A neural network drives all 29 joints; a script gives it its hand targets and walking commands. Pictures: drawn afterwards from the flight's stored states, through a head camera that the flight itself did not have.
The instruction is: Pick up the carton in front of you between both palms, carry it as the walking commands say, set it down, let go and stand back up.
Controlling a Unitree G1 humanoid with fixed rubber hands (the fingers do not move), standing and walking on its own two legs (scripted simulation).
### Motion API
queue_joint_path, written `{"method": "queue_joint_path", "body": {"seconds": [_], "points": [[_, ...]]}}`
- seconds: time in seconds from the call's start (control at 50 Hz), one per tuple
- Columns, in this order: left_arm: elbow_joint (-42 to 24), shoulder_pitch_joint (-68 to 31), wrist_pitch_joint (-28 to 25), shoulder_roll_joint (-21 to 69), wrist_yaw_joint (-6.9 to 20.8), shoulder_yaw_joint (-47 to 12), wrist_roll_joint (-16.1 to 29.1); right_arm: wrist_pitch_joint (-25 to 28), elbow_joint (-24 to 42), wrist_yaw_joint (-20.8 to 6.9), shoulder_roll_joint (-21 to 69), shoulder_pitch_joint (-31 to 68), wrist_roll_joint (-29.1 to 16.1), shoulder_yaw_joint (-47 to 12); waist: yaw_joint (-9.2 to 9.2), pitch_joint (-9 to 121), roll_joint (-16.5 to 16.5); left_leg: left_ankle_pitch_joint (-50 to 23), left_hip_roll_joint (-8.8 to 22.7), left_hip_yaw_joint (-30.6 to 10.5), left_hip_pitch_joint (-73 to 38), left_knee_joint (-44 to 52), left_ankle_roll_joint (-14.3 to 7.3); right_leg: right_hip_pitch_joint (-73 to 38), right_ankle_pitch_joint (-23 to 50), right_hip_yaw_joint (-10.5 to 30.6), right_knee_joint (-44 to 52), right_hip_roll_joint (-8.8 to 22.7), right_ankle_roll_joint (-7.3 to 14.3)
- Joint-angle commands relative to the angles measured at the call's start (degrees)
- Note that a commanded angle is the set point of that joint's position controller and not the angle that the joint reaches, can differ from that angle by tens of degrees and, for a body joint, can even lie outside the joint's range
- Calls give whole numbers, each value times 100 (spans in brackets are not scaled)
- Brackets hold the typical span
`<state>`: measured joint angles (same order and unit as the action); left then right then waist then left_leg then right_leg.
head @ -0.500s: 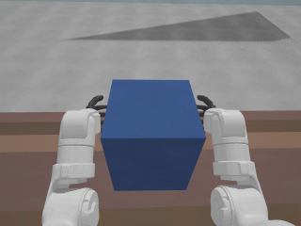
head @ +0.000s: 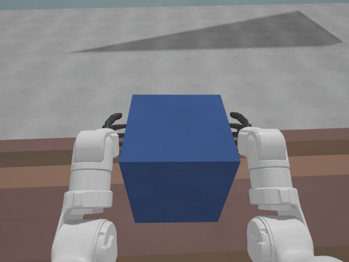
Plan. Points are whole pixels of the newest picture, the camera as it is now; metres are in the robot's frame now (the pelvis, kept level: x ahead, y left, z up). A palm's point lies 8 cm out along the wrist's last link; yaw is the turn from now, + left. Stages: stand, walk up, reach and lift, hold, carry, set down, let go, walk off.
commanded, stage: carry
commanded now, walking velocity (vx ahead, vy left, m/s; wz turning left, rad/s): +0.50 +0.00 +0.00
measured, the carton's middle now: (176, 160) +0.34 -0.01 +0.05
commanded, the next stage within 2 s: none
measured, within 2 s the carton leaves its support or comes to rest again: neither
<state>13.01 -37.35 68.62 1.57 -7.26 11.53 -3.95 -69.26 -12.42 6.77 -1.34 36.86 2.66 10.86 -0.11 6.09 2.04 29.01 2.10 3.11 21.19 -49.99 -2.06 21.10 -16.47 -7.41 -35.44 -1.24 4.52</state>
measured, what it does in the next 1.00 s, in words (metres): goes down: left foot, then right foot 0.12 m lower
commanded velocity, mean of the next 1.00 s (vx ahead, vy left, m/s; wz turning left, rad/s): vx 0.30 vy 0.00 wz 0.00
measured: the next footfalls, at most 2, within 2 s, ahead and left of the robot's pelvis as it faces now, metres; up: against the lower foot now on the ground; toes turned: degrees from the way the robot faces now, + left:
left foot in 0.36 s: +0.28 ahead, +0.09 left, +0.00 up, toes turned +3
right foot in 0.86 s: +0.55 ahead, -0.07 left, -0.12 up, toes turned -3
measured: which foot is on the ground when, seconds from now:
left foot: up 0.00-0.34, down 0.36-0.88, up 0.90-1.00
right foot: down 0.00-0.36, up 0.38-0.84, down 0.86-1.00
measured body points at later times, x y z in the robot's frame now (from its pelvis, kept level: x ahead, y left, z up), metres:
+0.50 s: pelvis +0.20 +0.03 -0.01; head +0.23 +0.03 +0.44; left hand +0.57 +0.16 +0.08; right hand +0.55 -0.15 +0.08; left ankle +0.24 +0.09 -0.72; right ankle +0.15 -0.09 -0.65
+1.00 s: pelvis +0.46 -0.03 -0.14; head +0.46 -0.05 +0.31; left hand +0.81 +0.12 -0.04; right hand +0.82 -0.18 -0.04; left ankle +0.40 +0.10 -0.72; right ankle +0.51 -0.07 -0.84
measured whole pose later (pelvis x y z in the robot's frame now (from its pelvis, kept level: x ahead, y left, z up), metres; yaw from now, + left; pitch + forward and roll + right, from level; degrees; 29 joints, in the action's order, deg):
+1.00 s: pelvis +0.46 -0.03 -0.14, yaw -1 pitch +1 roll +1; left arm 9.3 -33.9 68.1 0.9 -7.0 11.4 -3.4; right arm -68.0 -13.1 7.3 -0.8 37.3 2.3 9.1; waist -1.0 0.9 0.4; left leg 30.7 -1.5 -1.5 33.4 -85.9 -2.0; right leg 27.7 -18.9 -5.2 -45.7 -3.8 7.8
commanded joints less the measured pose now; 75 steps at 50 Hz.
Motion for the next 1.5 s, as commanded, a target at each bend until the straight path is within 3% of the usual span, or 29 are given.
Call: {"method": "queue_joint_path", "body": {"seconds": [0.0, 0.08, 0.26, 0.32, 0.34, 0.36, 0.38, 0.44, 0.5, 0.58, 0.68, 0.78, 0.8, 0.82, 0.84, 0.86, 0.88, 0.9, 0.92, 0.94, 1.02, 1.14, 1.28, 1.36, 1.38, 1.4, 1.42, 1.44, 1.48], "points": [[-732, -3968, -152, 6142, 1415, -3222, 2345, 207, 627, -1358, 6732, 4397, -2416, -3357, -309, 1617, -782, 379, -16, -317, 2922, -1936, -136, -3268, 729, 3618, 1348, 2194, 1240], [-1702, -4704, -193, 6280, 1380, -3579, 2732, 221, 906, -1236, 6828, 4367, -2471, -3430, -232, 1687, -792, -906, 128, -210, 2594, -1774, 13, -2692, 1401, 2129, 1352, 1603, 778], [-1250, -3815, -9, 6058, 1499, -3641, 2635, 47, 941, -1124, 6345, 3695, -2055, -3410, -363, 1551, -1196, -2097, -385, 438, 1082, 1315, -106, -2255, 3421, 919, 1015, 1041, 484], [-1077, -3842, -73, 6212, 1541, -3695, 2562, 95, 769, -1231, 6331, 3606, -2040, -3344, 506, 2236, -771, -2613, -592, 682, -1050, 1644, -406, -1569, 4793, 238, -1205, 906, 61], [-1031, -3891, -88, 6192, 1537, -3692, 2523, 117, 636, -1288, 6344, 3483, -2045, -3325, 747, 2321, -130, -2981, -49, -104, -2186, 1827, -482, -438, 3559, 225, -2507, 655, -105], [-927, -3794, -67, 6303, 1530, -3693, 2457, 139, 518, -1336, 6238, 3553, -2068, -3318, 397, 2581, 1336, -4300, 1326, -2238, -3525, 1717, -1015, 1283, -1022, 348, -3750, -96, -255], [-927, -3794, -64, 6180, 1499, -3636, 2414, 180, 426, -1392, 6351, 3472, -2146, -3369, 531, 2723, 1769, -3293, 1576, -3468, -3796, 2223, -1615, 2322, -1681, 777, -4381, -342, -228], [-1489, -4222, -150, 6257, 1311, -3670, 2387, 306, 1264, -1515, 6880, 4500, -2735, -3763, 357, 1951, 102, -2507, 1371, -2769, -2449, 2072, -1530, 2474, -1171, 1103, -3921, 304, -206], [-1755, -4078, -163, 6126, 1165, -3670, 2358, 335, 1797, -1452, 6890, 4752, -2955, -3900, 277, 1935, 202, -1865, 1186, -2104, -1545, 2335, -1404, 1733, -1107, 862, -2792, 282, -323], [-1962, -3800, -125, 5957, 1116, -3815, 2315, 234, 1877, -1357, 6518, 4206, -2798, -3949, 380, 2310, 417, -3673, 1221, -1718, -2172, 1718, -1380, 2020, 326, 757, -2852, 335, -350], [-1251, -3399, -36, 5731, 1274, -3627, 2030, 187, 1206, -1453, 6428, 3570, -2539, -3845, 999, 1701, 190, -4193, 448, -1436, -3263, 488, -1081, 3379, 2121, 520, -802, 140, -327], [-650, -3066, -54, 5595, 1299, -3184, 1698, 355, 573, -1584, 6619, 3756, -2679, -3756, 341, 1064, 440, -1877, 284, -662, -586, 0, -683, -260, 4303, 374, 1092, 164, -155], [-722, -3185, -87, 5578, 1322, -3127, 1708, 392, 427, -1605, 6721, 3824, -2638, -3708, -195, 1420, 817, -2423, 462, -406, 5, -560, -502, -1498, 4284, -53, 197, 50, -90], [-663, -3279, -108, 5550, 1356, -3099, 1742, 406, 259, -1610, 6764, 3761, -2579, -3651, -547, 1628, 371, -3053, 409, -234, 338, -1521, -331, -2295, 3421, 19, 284, 40, 38], [-458, -3226, -116, 5509, 1406, -3042, 1789, 413, 320, -1579, 6624, 4035, -2517, -3518, -695, 1479, -796, -1257, -96, 141, 828, -3473, -78, -2563, 2838, 420, 714, 426, 187], [-264, -3268, -134, 5436, 1430, -3019, 1844, 328, 214, -1534, 6546, 4171, -2482, -3532, -364, 1394, -1945, 1283, -582, 81, 2083, -4817, 144, -3206, 4968, 1436, -336, 1252, 446], [-305, -3239, -152, 5446, 1436, -2993, 1982, 274, 253, -1460, 6439, 4033, -2447, -3424, -230, 1730, -2101, 1247, -557, -175, 2526, -4709, 160, -3194, 3573, 3061, 196, 1734, 627], [-565, -3635, -124, 5584, 1458, -3085, 2164, 283, 367, -1347, 6404, 4148, -2362, -3393, -125, 1547, -1223, 1018, -376, -325, 2708, -4465, 117, -2983, 2599, 3207, 279, 1773, 410], [-939, -3977, -176, 5762, 1466, -3278, 2380, 282, 644, -1265, 6466, 4144, -2365, -3374, -219, 2145, -1215, 1030, -357, -691, 2987, -4385, 66, -2923, 71, 4293, 708, 2196, 848], [-1220, -4320, -202, 6044, 1488, -3429, 2628, 301, 933, -1206, 6547, 4363, -2414, -3355, -148, 1868, -534, -48, -143, -891, 3024, -3823, 37, -2454, -269, 4217, 722, 2013, 855], [-1792, -4583, -276, 6488, 1497, -3809, 2997, 380, 1336, -1127, 6824, 4150, -2411, -3561, -167, 1803, -584, -759, -85, -581, 2160, -2232, -37, -1250, -56, 3304, 775, 1598, 829], [-1562, -3571, -547, 6662, 1594, -4076, 2807, 673, 1337, -1115, 6871, 3310, -2086, -3903, -278, 2318, -805, -1685, -52, -361, 3055, -2203, -82, -2844, 3213, 2625, -343, 1212, 692], [-1711, -3205, -717, 6136, 1522, -4245, 2804, 741, 1506, -1085, 6186, 2895, -1896, -3959, -793, 1563, -477, -4114, -542, 262, 2032, 1616, 33, -2304, 2635, 1710, -1294, 264, 552], [-1355, -3085, -586, 5813, 1516, -4121, 2805, 507, 1415, -1058, 5557, 2826, -1692, -3594, -40, 1753, -1004, -4883, -548, 421, -1177, 1693, -238, -412, 2520, 1142, -2490, 473, 275], [-1263, -3142, -544, 5755, 1507, -4097, 2770, 459, 1310, -1076, 5412, 2747, -1669, -3493, 498, 1854, -617, -4557, -444, 332, -2015, 2088, -296, 34, 3132, 892, -3528, 438, 34], [-1243, -3317, -505, 5692, 1476, -4079, 2693, 416, 1251, -1102, 5324, 2744, -1712, -3460, 940, 1814, 664, -4137, 39, -182, -2827, 2389, -581, 916, 675, 455, -5433, -66, -244], [-1086, -3501, -394, 5541, 1429, -3914, 2621, 366, 993, -1119, 5189, 2867, -1683, -3363, 434, 1927, 1240, -6641, 1021, -1542, -3947, 1062, -1090, 2503, -2403, 473, -6538, -417, -445], [-924, -3355, -315, 5293, 1353, -3697, 2434, 274, 899, -1161, 5243, 2984, -1879, -3338, 350, 2151, 647, -5818, 1428, -2342, -4171, 1224, -1310, 3071, -2166, 804, -6389, -283, -247], [-1189, -3662, -211, 5347, 1231, -3525, 2299, 275, 1163, -1257, 5693, 3755, -2431, -3554, 193, 1836, 155, -1434, 1715, -3660, -2736, 1944, -1823, 3285, -2151, 1234, -5660, 132, -189]]}}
